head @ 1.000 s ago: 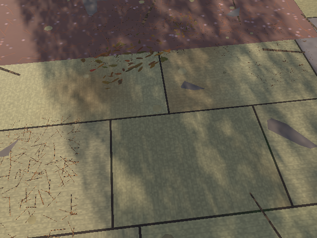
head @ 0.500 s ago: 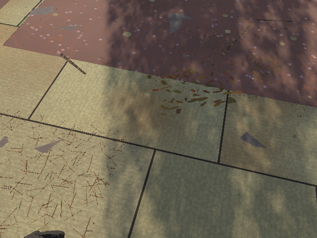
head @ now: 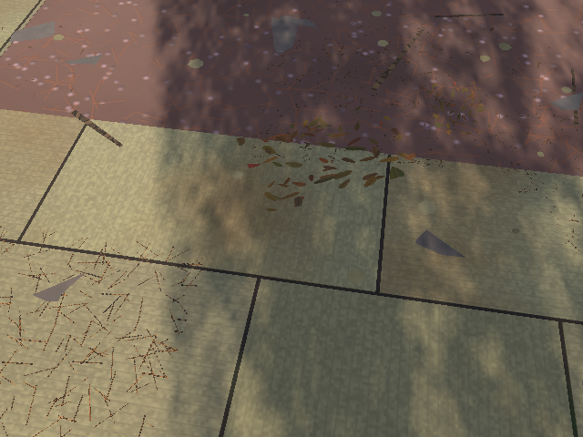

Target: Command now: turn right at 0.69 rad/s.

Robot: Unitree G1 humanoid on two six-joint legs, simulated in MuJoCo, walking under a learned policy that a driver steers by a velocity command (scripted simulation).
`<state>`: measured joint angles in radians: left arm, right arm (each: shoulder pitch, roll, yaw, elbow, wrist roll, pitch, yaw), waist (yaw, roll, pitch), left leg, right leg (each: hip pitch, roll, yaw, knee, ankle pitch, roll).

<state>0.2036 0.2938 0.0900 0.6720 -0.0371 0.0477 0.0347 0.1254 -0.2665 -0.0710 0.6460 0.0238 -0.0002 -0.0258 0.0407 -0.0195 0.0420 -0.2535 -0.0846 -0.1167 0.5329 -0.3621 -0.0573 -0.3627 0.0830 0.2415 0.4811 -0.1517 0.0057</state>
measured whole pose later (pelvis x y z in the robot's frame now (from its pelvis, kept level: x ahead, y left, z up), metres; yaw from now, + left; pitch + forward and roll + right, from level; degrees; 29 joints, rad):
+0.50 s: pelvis +0.03 -0.04 +0.00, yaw -11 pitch +3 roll +0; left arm 0.19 0.26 0.04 0.65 0.01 -0.05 -0.01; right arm 0.36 -0.29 -0.07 0.77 0.01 -0.03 0.01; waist -0.04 0.03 -0.04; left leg -0.26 0.05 -0.01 0.70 -0.44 0.05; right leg -0.22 0.01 -0.05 0.49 -0.31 -0.03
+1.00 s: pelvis +0.34 -0.05 -0.04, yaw +10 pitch +0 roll +1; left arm 0.36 0.23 0.01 0.82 0.03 -0.07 0.01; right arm 0.20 -0.32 -0.06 0.75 -0.02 0.00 0.03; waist 0.00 0.01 0.05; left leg -0.44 -0.16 0.12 0.73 -0.31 0.21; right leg -0.18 -0.04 -0.03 1.37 -0.32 -0.01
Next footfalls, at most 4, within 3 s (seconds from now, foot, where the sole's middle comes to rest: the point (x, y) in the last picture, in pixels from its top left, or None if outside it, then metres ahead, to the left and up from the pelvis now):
0.02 left None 0.02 0.11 -0.78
0.46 right None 0.00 -0.15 -0.78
0.92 left None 0.43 -0.02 -0.77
1.38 right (325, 261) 0.90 -0.02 -0.77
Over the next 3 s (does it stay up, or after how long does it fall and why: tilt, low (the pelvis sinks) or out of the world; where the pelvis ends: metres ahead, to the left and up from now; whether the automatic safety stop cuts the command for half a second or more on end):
stays up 2.17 -0.17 0.00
